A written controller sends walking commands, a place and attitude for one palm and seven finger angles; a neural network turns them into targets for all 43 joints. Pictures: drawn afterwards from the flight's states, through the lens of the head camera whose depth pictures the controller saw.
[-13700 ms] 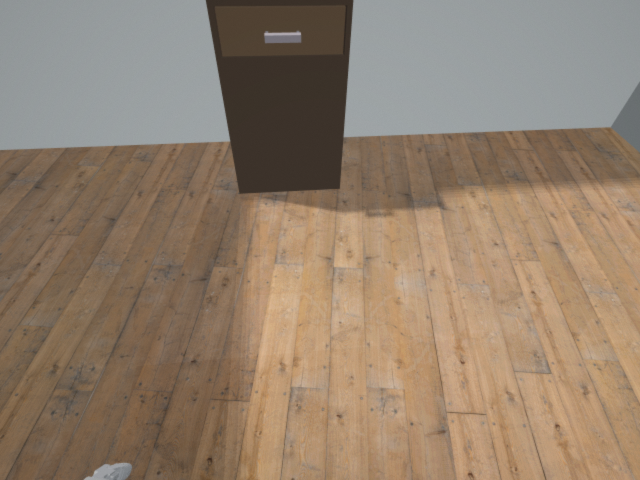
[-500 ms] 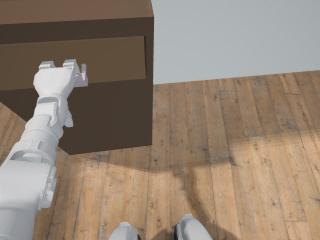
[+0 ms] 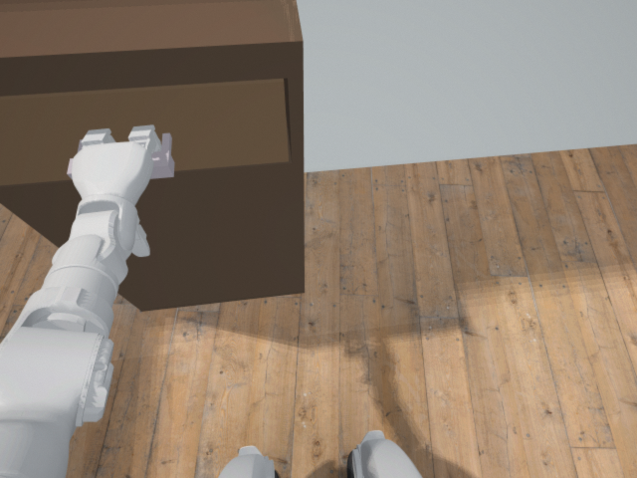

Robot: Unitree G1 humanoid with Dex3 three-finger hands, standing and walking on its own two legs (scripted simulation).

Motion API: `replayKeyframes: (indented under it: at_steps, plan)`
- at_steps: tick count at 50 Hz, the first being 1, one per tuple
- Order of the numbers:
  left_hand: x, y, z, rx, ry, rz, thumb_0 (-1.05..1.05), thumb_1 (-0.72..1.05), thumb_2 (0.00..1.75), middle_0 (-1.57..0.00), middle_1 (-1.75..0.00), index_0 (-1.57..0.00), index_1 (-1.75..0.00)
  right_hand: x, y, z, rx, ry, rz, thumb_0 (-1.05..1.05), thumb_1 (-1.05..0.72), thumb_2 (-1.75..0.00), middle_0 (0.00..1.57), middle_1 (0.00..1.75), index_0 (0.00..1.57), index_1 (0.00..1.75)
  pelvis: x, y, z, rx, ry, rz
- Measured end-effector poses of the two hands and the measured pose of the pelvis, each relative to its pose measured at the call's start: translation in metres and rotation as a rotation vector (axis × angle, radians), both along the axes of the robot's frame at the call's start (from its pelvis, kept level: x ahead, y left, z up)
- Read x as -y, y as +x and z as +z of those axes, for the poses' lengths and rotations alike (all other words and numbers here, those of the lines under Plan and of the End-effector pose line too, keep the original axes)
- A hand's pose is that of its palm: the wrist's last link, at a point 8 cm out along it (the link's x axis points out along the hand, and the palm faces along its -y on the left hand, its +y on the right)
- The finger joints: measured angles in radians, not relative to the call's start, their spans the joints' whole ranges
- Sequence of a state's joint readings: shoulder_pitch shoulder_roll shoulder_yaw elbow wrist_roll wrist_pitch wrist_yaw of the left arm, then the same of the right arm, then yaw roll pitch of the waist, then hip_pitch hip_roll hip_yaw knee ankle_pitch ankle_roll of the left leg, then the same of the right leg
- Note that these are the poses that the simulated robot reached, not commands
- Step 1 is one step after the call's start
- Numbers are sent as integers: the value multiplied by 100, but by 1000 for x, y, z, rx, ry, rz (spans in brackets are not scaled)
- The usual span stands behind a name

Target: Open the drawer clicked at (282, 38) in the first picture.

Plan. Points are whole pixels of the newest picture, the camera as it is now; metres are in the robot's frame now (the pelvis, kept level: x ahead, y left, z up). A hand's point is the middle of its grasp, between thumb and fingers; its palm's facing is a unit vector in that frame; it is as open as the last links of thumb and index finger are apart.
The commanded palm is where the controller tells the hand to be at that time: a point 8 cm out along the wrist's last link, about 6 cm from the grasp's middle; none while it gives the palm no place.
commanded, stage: close the thumb around the handle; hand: left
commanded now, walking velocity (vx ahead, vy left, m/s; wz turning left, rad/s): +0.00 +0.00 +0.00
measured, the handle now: (124, 155) +0.54 +0.23 +0.02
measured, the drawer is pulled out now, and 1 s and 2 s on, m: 0.00 0.02 0.07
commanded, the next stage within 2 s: pull the drawer open in 0.58 s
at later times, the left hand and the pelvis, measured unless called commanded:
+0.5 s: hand (123, 195) +0.49 +0.24 +0.00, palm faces -0.07 -0.03 -1.00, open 5.8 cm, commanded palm +0.47 +0.23 +0.05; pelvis +0.00 +0.01 +0.00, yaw +0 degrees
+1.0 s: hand (122, 207) +0.47 +0.23 +0.00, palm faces -0.06 -0.05 -1.00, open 5.9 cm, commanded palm +0.43 +0.23 +0.05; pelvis +0.01 +0.02 +0.01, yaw -2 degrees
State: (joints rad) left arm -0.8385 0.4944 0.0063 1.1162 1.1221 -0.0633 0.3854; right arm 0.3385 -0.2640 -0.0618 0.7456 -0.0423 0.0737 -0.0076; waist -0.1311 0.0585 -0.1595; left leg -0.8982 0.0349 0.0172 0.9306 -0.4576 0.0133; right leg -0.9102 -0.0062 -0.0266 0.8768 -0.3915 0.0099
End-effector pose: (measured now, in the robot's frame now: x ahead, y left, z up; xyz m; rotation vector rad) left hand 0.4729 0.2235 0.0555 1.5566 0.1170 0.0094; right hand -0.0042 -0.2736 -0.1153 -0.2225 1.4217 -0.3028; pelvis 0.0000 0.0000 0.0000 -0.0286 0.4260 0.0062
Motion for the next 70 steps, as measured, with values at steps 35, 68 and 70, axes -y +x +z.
replayKeyframes:
  at_steps: [35, 68, 70]
  plan:
    - [-12, -3, 2, 2, -16, -13, 0, 68, 77, -33, -134, -38, -135, -16, -10, 4, -1, 1, -24, 0, -91, -90, 20, 30, 20, 30, -13, -3, 1, 10, -9, -13]
    - [-8, -68, 1, 23, -32, 4, 1, 69, 76, -29, -135, -37, -135, -16, 107, 19, 231, 41, 62, 0, -91, -90, 20, 30, 20, 30, -9, 29, 22, 95, 0, -14]
    - [-8, -69, 1, 26, -29, 3, 1, 69, 77, -29, -135, -38, -135, -14, 112, 17, 234, 35, 87, 0, -91, -90, 20, 30, 20, 30, -7, 27, 20, 98, 1, -3]
